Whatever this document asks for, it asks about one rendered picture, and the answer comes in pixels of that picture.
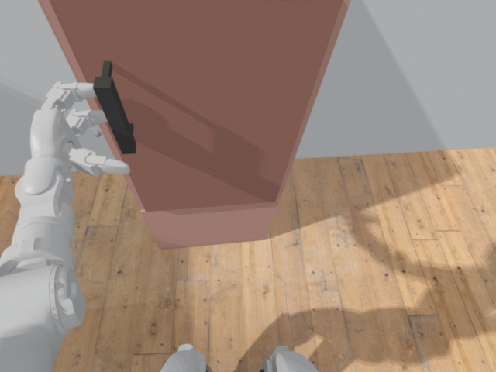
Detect handle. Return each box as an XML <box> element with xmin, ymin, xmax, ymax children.
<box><xmin>93</xmin><ymin>61</ymin><xmax>136</xmax><ymax>154</ymax></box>

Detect right robot shin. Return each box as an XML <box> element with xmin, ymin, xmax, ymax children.
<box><xmin>271</xmin><ymin>346</ymin><xmax>289</xmax><ymax>356</ymax></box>

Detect robot right thigh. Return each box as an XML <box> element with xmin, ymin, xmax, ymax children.
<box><xmin>264</xmin><ymin>351</ymin><xmax>319</xmax><ymax>372</ymax></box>

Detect left robot forearm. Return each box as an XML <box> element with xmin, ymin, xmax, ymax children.
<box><xmin>0</xmin><ymin>157</ymin><xmax>75</xmax><ymax>277</ymax></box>

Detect cupboard door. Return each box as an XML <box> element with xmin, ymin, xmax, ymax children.
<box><xmin>49</xmin><ymin>0</ymin><xmax>343</xmax><ymax>212</ymax></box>

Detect left robot hand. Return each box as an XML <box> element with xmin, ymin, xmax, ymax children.
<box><xmin>30</xmin><ymin>81</ymin><xmax>130</xmax><ymax>177</ymax></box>

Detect robot left upper arm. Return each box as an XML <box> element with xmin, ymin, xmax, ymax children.
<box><xmin>0</xmin><ymin>264</ymin><xmax>85</xmax><ymax>372</ymax></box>

